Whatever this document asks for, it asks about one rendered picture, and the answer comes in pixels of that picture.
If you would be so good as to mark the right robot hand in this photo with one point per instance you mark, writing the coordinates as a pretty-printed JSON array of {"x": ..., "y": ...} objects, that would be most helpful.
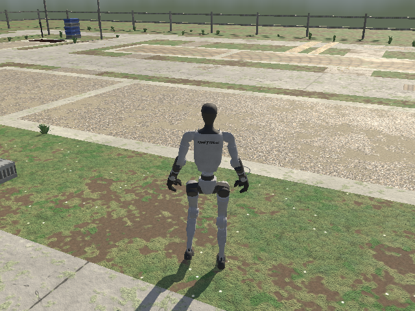
[{"x": 240, "y": 183}]

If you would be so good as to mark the robot right foot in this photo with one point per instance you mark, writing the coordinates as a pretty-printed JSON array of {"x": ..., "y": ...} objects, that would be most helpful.
[{"x": 221, "y": 263}]

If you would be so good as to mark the right robot upper arm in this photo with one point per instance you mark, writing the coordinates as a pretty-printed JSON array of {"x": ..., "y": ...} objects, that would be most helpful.
[{"x": 232, "y": 148}]

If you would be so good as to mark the left robot hand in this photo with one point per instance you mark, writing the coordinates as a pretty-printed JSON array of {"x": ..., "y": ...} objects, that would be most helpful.
[{"x": 175, "y": 182}]

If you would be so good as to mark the left robot forearm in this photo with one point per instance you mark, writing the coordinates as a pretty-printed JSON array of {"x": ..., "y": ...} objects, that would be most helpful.
[{"x": 175, "y": 170}]

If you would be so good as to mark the robot left foot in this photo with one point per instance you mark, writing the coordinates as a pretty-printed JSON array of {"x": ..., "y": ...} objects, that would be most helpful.
[{"x": 188, "y": 255}]

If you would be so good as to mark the robot foot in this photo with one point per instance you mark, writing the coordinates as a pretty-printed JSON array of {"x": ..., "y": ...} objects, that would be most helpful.
[
  {"x": 188, "y": 255},
  {"x": 221, "y": 263}
]

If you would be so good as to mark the right robot forearm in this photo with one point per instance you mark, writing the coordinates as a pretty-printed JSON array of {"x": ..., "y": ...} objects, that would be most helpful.
[{"x": 240, "y": 172}]

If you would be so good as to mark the left robot upper arm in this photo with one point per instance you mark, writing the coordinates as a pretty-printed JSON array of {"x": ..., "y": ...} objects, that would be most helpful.
[{"x": 184, "y": 146}]

